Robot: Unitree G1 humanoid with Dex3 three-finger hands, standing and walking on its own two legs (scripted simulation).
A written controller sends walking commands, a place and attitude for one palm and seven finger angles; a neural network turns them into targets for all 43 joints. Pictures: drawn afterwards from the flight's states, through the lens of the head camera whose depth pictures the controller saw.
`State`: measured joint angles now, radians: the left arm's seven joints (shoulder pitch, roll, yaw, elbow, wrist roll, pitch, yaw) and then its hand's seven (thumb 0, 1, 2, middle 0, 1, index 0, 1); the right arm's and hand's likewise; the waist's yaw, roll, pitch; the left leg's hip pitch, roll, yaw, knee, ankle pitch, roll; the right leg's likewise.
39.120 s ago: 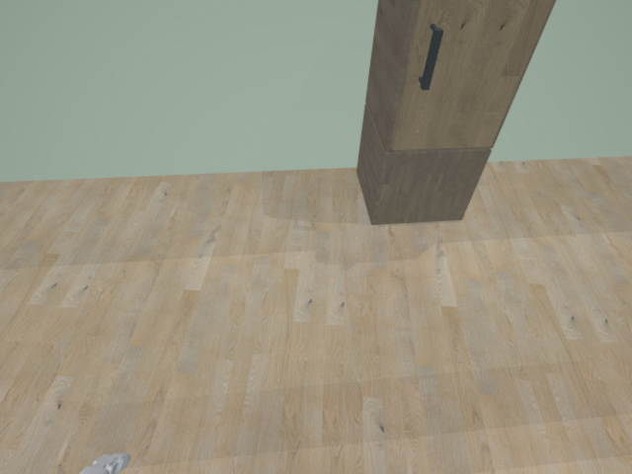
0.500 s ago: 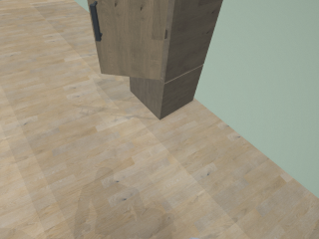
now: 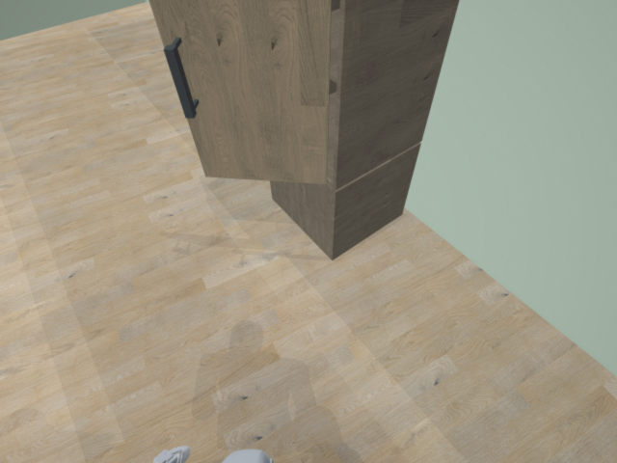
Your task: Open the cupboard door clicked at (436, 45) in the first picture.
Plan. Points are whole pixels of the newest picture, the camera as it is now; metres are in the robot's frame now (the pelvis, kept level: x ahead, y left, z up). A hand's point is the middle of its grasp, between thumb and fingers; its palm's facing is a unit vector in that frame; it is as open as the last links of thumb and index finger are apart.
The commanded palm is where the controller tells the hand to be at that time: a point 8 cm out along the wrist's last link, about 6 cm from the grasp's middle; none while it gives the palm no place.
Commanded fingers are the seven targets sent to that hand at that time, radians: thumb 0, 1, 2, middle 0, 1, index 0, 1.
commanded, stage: take the last steps up to it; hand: left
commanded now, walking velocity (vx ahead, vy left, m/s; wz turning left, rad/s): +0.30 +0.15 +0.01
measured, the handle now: (184, 79) +0.92 +0.33 +0.00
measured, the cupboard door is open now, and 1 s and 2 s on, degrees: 47 47 47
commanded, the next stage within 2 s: come to a stop and stand still in 0.66 s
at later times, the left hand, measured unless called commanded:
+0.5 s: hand (137, 444) +0.17 +0.28 -0.18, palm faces +0.07 -0.98 -0.17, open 7.4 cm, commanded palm none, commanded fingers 0.00 0.90 0.90 -0.20 -0.30 -0.20 -0.30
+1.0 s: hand (180, 298) +0.42 +0.27 -0.17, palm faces -0.03 -0.98 -0.21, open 7.2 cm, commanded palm none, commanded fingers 0.00 0.90 0.90 -0.20 -0.30 -0.20 -0.30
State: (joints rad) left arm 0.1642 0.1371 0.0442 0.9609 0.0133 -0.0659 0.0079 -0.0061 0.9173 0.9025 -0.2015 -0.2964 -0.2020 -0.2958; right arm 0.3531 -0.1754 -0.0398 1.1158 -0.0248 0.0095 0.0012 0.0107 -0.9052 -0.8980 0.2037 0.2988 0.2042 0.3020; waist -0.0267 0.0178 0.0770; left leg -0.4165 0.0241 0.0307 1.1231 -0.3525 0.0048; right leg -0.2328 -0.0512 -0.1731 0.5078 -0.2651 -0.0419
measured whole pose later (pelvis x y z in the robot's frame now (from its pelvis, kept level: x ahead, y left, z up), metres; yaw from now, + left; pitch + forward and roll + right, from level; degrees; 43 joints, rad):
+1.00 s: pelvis +0.32 +0.10 +0.00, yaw -3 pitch +0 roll +1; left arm 0.14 0.17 0.04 1.01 0.01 -0.01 0.03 -0.01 0.93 0.90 -0.20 -0.30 -0.20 -0.30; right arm 0.25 -0.14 -0.02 1.07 0.00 0.03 -0.02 0.01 -0.91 -0.90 0.20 0.30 0.20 0.30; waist -0.02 -0.02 0.09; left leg -0.36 0.04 0.05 0.74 -0.42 -0.05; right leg -0.24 -0.02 -0.11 0.49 -0.24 -0.04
